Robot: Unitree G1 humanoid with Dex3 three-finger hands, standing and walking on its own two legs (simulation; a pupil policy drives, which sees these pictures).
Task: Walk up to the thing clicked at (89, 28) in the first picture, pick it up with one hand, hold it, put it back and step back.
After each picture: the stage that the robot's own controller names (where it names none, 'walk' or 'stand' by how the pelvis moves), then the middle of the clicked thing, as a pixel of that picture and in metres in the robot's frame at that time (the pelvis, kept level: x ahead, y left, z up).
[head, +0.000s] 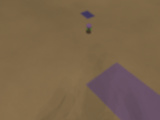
stand; (88, 28) +1.67 -0.10 -0.72
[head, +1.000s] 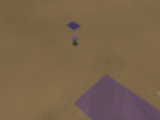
walk; (74, 40) +1.51 +0.18 -0.69
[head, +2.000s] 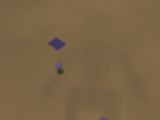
walk; (59, 68) +0.98 +0.31 -0.72
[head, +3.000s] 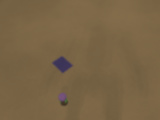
walk; (63, 99) +0.63 +0.23 -0.71
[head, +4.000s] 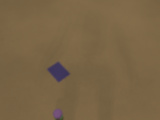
walk; (58, 115) +0.44 +0.18 -0.70
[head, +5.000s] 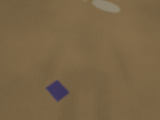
stand; out of the picture +0.36 +0.17 -0.72
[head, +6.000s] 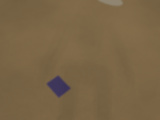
stand; out of the picture +0.34 +0.17 -0.71
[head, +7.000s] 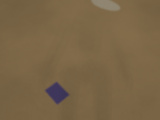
stand; out of the picture +0.31 +0.18 -0.72
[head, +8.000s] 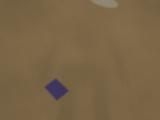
stand; out of the picture +0.34 +0.18 -0.72
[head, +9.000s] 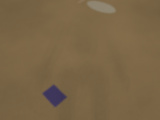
stand; out of the picture +0.31 +0.18 -0.73
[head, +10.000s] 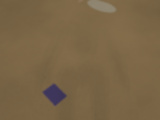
stand; out of the picture +0.32 +0.18 -0.73
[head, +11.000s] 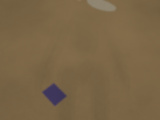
stand; out of the picture +0.31 +0.18 -0.73
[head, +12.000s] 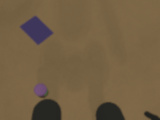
go down; (41, 91) +0.36 +0.20 -0.48
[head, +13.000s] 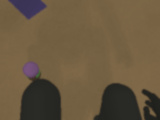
go down; (32, 72) +0.40 +0.23 -0.31
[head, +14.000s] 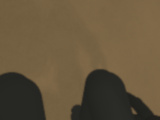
close in; out of the picture +0.37 +0.27 -0.23
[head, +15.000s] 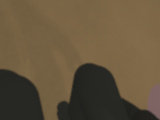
close; out of the picture +0.36 +0.27 -0.21
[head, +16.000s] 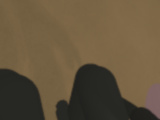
lift; out of the picture +0.35 +0.27 -0.22
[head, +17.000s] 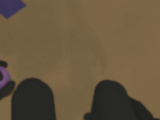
lift; (0, 83) +0.30 +0.27 -0.11
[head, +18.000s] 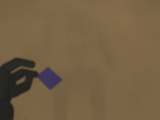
close; out of the picture +0.32 +0.33 -0.65
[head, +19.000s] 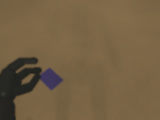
close; out of the picture +0.32 +0.35 -0.69
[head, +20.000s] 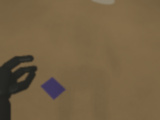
stand; out of the picture +0.32 +0.34 -0.71
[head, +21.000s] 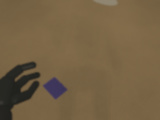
stand; out of the picture +0.33 +0.33 -0.71
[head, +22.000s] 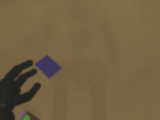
stand; (30, 119) +0.35 +0.33 -0.64
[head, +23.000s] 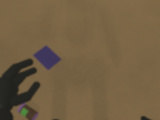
stand; (28, 112) +0.35 +0.33 -0.59
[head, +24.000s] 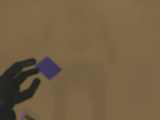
stand; out of the picture +0.34 +0.33 -0.63
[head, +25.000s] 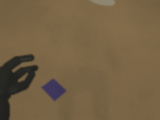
stand; out of the picture +0.31 +0.34 -0.71
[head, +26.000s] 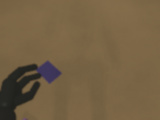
stand; out of the picture +0.32 +0.35 -0.67
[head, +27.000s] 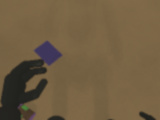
stand; (25, 112) +0.32 +0.35 -0.58
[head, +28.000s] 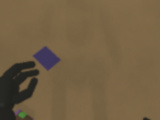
stand; (23, 118) +0.32 +0.36 -0.60
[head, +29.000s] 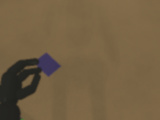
stand; out of the picture +0.30 +0.36 -0.63
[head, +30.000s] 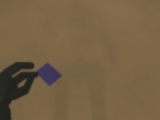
stand; out of the picture +0.27 +0.37 -0.67
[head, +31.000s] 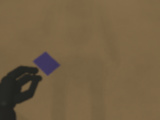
stand; out of the picture +0.27 +0.38 -0.64
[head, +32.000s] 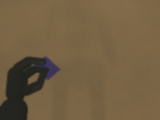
stand; out of the picture +0.27 +0.38 -0.64
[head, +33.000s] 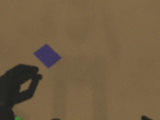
stand; out of the picture +0.27 +0.38 -0.60
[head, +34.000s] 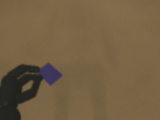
stand; out of the picture +0.26 +0.38 -0.66
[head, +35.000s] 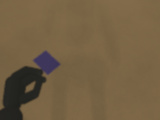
stand; out of the picture +0.26 +0.38 -0.63
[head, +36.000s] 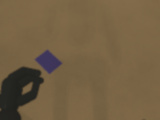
close; out of the picture +0.28 +0.38 -0.62
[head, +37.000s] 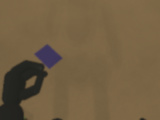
close; out of the picture +0.28 +0.38 -0.59
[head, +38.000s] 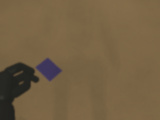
stand; out of the picture +0.28 +0.37 -0.66
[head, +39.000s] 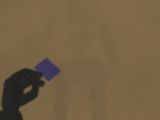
stand; out of the picture +0.27 +0.37 -0.65
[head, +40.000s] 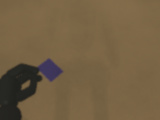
stand; out of the picture +0.28 +0.37 -0.64
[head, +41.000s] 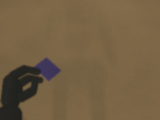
stand; out of the picture +0.29 +0.37 -0.64
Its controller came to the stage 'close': yes
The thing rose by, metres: 0.23
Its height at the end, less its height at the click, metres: -0.02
